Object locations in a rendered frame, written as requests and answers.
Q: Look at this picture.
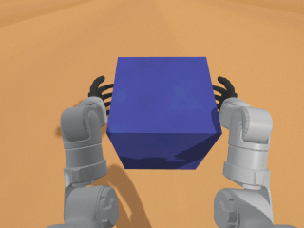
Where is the right robot forearm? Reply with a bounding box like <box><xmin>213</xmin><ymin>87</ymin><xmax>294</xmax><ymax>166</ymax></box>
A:
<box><xmin>218</xmin><ymin>97</ymin><xmax>274</xmax><ymax>219</ymax></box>

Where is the robot left hand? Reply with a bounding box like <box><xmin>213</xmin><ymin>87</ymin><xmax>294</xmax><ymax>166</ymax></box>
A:
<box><xmin>87</xmin><ymin>75</ymin><xmax>114</xmax><ymax>115</ymax></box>

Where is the left robot forearm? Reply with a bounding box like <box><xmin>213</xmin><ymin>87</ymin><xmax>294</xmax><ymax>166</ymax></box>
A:
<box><xmin>60</xmin><ymin>96</ymin><xmax>108</xmax><ymax>222</ymax></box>

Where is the carton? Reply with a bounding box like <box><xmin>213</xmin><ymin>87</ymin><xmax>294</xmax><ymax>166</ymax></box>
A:
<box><xmin>106</xmin><ymin>57</ymin><xmax>222</xmax><ymax>170</ymax></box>

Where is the robot right hand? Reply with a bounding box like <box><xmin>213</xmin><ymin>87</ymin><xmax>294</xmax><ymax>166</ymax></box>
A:
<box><xmin>212</xmin><ymin>76</ymin><xmax>238</xmax><ymax>115</ymax></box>

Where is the robot right upper arm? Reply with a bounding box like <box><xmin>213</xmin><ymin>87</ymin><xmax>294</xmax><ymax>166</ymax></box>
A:
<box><xmin>213</xmin><ymin>187</ymin><xmax>297</xmax><ymax>228</ymax></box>

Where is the robot left upper arm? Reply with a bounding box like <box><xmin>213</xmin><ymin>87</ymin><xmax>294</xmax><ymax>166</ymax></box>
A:
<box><xmin>46</xmin><ymin>185</ymin><xmax>120</xmax><ymax>228</ymax></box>

